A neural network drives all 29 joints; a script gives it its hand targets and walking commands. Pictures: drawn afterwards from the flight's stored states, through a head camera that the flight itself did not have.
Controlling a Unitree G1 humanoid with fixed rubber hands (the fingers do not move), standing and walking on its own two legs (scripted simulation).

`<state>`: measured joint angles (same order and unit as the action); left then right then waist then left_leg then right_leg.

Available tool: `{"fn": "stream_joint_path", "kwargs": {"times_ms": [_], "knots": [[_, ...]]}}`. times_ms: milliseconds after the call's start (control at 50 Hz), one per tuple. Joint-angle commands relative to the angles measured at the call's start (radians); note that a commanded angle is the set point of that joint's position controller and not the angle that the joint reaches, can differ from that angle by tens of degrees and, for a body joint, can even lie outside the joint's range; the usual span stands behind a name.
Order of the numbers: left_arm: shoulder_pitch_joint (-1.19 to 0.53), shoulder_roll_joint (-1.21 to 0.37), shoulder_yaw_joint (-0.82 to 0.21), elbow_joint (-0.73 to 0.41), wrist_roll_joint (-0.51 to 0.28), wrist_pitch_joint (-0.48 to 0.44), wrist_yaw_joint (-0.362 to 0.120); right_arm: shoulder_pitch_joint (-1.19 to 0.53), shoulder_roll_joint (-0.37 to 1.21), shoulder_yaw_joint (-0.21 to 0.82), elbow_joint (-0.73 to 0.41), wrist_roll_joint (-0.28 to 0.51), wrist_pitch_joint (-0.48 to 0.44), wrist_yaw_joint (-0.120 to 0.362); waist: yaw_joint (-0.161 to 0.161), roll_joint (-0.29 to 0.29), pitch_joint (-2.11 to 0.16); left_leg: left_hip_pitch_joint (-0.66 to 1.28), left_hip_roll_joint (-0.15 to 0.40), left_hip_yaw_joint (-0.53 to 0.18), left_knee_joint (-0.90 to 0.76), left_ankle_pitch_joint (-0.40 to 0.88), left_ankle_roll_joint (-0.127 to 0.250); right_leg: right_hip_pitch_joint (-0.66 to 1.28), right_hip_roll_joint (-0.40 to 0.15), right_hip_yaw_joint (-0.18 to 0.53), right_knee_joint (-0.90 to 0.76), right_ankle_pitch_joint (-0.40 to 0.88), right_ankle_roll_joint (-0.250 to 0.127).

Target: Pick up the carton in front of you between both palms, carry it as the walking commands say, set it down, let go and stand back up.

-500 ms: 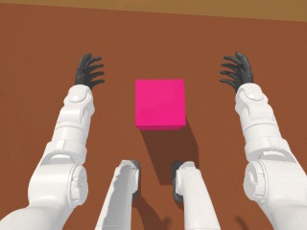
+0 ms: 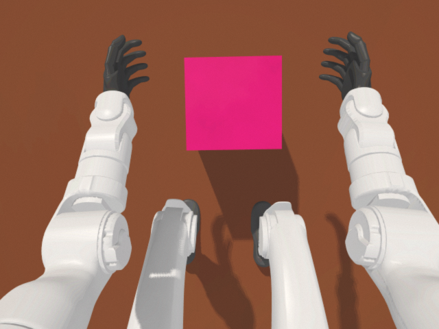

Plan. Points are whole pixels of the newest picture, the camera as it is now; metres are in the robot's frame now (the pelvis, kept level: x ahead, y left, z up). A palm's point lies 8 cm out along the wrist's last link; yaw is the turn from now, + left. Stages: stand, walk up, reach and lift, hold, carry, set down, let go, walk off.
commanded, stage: reach and lift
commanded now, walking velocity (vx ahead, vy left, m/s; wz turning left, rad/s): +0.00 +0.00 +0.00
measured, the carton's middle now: (231, 111) +0.48 -0.01 -0.42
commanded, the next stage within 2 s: none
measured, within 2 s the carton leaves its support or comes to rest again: leaves its support in 1.34 s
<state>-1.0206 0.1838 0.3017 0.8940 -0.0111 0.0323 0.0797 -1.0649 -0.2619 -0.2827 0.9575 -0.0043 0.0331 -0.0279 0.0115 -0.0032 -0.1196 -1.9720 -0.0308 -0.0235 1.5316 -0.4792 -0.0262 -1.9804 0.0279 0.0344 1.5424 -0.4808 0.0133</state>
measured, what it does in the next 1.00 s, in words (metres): lowers itself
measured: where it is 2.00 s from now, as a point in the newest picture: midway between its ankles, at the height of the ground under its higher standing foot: (224, 244)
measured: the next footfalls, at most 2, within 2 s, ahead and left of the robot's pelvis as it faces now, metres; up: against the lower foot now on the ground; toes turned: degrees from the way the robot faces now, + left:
none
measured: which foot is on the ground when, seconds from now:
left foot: down 0.00-1.00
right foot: down 0.00-1.00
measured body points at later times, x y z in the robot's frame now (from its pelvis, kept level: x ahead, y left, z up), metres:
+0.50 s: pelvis -0.05 +0.00 -0.17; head +0.32 -0.01 +0.08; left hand +0.49 +0.18 -0.35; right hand +0.50 -0.20 -0.35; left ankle +0.07 +0.12 -0.51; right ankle +0.07 -0.12 -0.51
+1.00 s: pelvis -0.04 +0.00 -0.17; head +0.32 -0.01 +0.08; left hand +0.49 +0.15 -0.36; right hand +0.50 -0.17 -0.36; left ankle +0.07 +0.12 -0.51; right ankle +0.07 -0.12 -0.51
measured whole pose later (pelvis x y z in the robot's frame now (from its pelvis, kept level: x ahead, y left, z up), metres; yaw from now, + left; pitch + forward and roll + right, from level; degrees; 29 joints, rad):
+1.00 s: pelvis -0.04 +0.00 -0.17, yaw +1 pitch +39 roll +1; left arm -1.37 0.27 0.07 1.11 -0.26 0.00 0.15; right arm -1.42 -0.36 0.00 1.16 0.25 0.01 -0.10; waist 0.01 0.02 0.30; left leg -2.29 -0.05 -0.02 2.16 -0.55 -0.05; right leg -2.30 0.03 0.03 2.18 -0.55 0.01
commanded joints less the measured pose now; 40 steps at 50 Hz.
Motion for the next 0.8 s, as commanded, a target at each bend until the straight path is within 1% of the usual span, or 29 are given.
{"fn": "stream_joint_path", "kwargs": {"times_ms": [0, 40, 140, 220, 260, 300, 360, 420, 500, 520, 580, 620, 640, 680, 740, 780], "knots": [[-0.186, 0.135, -0.052, -0.14, -0.061, -0.02, 0.024, -0.21, -0.157, 0.047, -0.147, 0.063, -0.023, -0.019, -0.004, -0.022, -1.075, 0.511, -0.039, 0.055, 0.071, 0.531, -0.04, 0.567, 0.032, -0.041, 0.067, 0.545, 0.038], [-0.213, 0.158, -0.085, -0.159, -0.1, -0.013, 0.037, -0.236, -0.18, 0.078, -0.165, 0.105, -0.017, -0.028, -0.005, -0.024, -1.111, 0.514, -0.038, 0.06, 0.129, 0.507, -0.04, 0.549, 0.03, -0.051, 0.123, 0.51, 0.039], [-0.321, 0.19, -0.129, -0.167, -0.16, 0.016, 0.058, -0.346, -0.216, 0.127, -0.163, 0.17, 0.009, -0.042, -0.002, -0.023, -1.079, 0.466, -0.028, 0.074, 0.227, 0.335, -0.036, 0.471, 0.02, -0.072, 0.216, 0.324, 0.035], [-0.414, 0.206, -0.133, -0.084, -0.175, 0.039, 0.064, -0.436, -0.234, 0.142, -0.077, 0.188, 0.029, -0.05, 0.0, -0.022, -0.941, 0.375, -0.014, 0.074, 0.277, 0.158, -0.03, 0.372, 0.004, -0.077, 0.267, 0.145, 0.028], [-0.455, 0.21, -0.135, -0.028, -0.178, 0.04, 0.062, -0.473, -0.237, 0.148, -0.019, 0.19, 0.031, -0.052, -0.001, -0.021, -0.867, 0.327, -0.007, 0.07, 0.301, 0.099, -0.028, 0.329, -0.005, -0.072, 0.292, 0.088, 0.025], [-0.49, 0.215, -0.139, 0.029, -0.18, 0.034, 0.06, -0.503, -0.242, 0.154, 0.039, 0.191, 0.025, -0.053, -0.004, -0.016, -0.806, 0.292, -0.001, 0.065, 0.329, 0.071, -0.027, 0.295, -0.012, -0.065, 0.32, 0.062, 0.022], [-0.53, 0.229, -0.148, 0.097, -0.185, 0.015, 0.057, -0.538, -0.252, 0.164, 0.107, 0.195, 0.006, -0.055, -0.006, -0.01, -0.744, 0.259, 0.006, 0.058, 0.377, 0.075, -0.027, 0.261, -0.02, -0.053, 0.363, 0.066, 0.019], [-0.567, 0.247, -0.163, 0.131, -0.198, -0.007, 0.055, -0.573, -0.264, 0.182, 0.137, 0.209, -0.016, -0.057, -0.007, -0.008, -0.731, 0.249, 0.009, 0.052, 0.424, 0.113, -0.026, 0.256, -0.024, -0.041, 0.407, 0.107, 0.018], [-0.606, 0.268, -0.191, 0.103, -0.231, -0.032, 0.063, -0.618, -0.28, 0.22, 0.101, 0.245, -0.04, -0.069, -0.003, -0.017, -0.843, 0.286, 0.002, 0.055, 0.477, 0.208, -0.026, 0.334, -0.021, -0.039, 0.462, 0.206, 0.02], [-0.619, 0.269, -0.192, 0.081, -0.235, -0.035, 0.066, -0.638, -0.284, 0.219, 0.078, 0.246, -0.043, -0.072, -0.008, -0.019, -0.835, 0.279, 0.001, 0.052, 0.481, 0.207, -0.024, 0.32, -0.019, -0.041, 0.466, 0.206, 0.019], [-0.616, 0.248, -0.212, 0.066, -0.249, -0.037, 0.07, -0.64, -0.292, 0.229, 0.063, 0.253, -0.046, -0.071, -0.018, -0.013, -0.84, 0.306, -0.006, 0.053, 0.508, 0.27, -0.027, 0.333, -0.017, -0.04, 0.494, 0.268, 0.017], [-0.585, 0.221, -0.229, 0.075, -0.266, -0.035, 0.071, -0.616, -0.284, 0.241, 0.066, 0.257, -0.046, -0.07, -0.03, -0.016, -0.86, 0.325, -0.013, 0.055, 0.519, 0.298, -0.028, 0.354, -0.014, -0.045, 0.502, 0.296, 0.016], [-0.565, 0.213, -0.233, 0.084, -0.267, -0.034, 0.072, -0.599, -0.276, 0.246, 0.071, 0.259, -0.045, -0.069, -0.03, -0.02, -0.864, 0.324, -0.016, 0.057, 0.521, 0.303, -0.029, 0.363, -0.013, -0.045, 0.503, 0.305, 0.016], [-0.521, 0.209, -0.225, 0.106, -0.257, -0.033, 0.074, -0.56, -0.249, 0.254, 0.089, 0.261, -0.041, -0.067, -0.017, -0.033, -0.849, 0.298, -0.019, 0.064, 0.52, 0.293, -0.027, 0.37, -0.008, -0.042, 0.499, 0.306, 0.019], [-0.495, 0.208, -0.198, 0.129, -0.231, -0.038, 0.074, -0.53, -0.221, 0.25, 0.122, 0.254, -0.038, -0.063, 0.001, -0.039, -0.762, 0.227, -0.017, 0.066, 0.511, 0.252, -0.023, 0.326, -0.006, -0.03, 0.489, 0.274, 0.02], [-0.5, 0.204, -0.187, 0.128, -0.222, -0.043, 0.074, -0.534, -0.214, 0.247, 0.122, 0.248, -0.04, -0.063, 0.004, -0.038, -0.74, 0.211, -0.016, 0.065, 0.508, 0.242, -0.022, 0.305, -0.006, -0.026, 0.483, 0.264, 0.02]]}}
